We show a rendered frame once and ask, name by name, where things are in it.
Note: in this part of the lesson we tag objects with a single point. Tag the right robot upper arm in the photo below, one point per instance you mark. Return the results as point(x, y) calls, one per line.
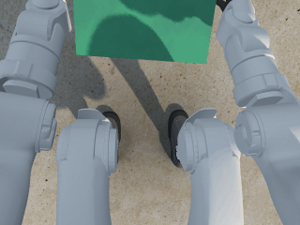
point(271, 135)

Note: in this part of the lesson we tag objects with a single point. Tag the carton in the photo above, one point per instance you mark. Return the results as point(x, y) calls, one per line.
point(157, 30)

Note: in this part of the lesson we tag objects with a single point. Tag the left robot thigh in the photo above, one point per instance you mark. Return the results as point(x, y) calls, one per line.
point(83, 177)

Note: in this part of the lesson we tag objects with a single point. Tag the robot right hand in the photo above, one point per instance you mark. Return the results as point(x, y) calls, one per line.
point(222, 4)

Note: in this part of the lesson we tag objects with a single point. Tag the right robot shin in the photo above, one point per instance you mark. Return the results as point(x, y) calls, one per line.
point(207, 113)

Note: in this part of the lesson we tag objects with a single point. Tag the robot right forearm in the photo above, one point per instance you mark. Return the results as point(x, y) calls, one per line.
point(251, 62)

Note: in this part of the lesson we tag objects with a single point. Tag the left robot upper arm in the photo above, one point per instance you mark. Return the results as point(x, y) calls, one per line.
point(27, 126)

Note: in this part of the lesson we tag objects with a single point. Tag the robot left forearm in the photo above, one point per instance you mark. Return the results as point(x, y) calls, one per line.
point(35, 49)

